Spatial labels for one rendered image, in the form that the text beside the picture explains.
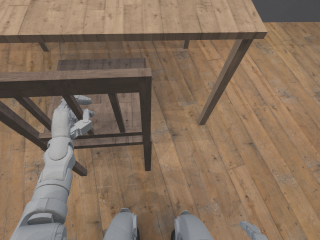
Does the left robot thigh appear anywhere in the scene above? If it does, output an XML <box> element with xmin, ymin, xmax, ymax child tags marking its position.
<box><xmin>103</xmin><ymin>212</ymin><xmax>137</xmax><ymax>240</ymax></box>

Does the table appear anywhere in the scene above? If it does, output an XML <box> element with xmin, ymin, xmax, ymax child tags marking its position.
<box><xmin>0</xmin><ymin>0</ymin><xmax>268</xmax><ymax>136</ymax></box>

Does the left robot hand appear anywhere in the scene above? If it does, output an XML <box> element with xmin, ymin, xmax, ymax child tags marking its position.
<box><xmin>51</xmin><ymin>95</ymin><xmax>95</xmax><ymax>141</ymax></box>

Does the right robot hand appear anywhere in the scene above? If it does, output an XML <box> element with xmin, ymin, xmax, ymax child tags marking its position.
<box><xmin>240</xmin><ymin>220</ymin><xmax>268</xmax><ymax>240</ymax></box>

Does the left robot forearm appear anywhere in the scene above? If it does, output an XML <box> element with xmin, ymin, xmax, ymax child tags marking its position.
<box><xmin>9</xmin><ymin>136</ymin><xmax>76</xmax><ymax>240</ymax></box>

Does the robot left upper arm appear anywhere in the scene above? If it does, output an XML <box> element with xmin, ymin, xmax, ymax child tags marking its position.
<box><xmin>12</xmin><ymin>222</ymin><xmax>67</xmax><ymax>240</ymax></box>

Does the robot right shin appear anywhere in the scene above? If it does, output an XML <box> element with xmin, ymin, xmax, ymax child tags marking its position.
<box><xmin>180</xmin><ymin>210</ymin><xmax>191</xmax><ymax>216</ymax></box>

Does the chair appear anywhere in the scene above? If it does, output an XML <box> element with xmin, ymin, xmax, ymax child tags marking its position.
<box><xmin>0</xmin><ymin>58</ymin><xmax>152</xmax><ymax>177</ymax></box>

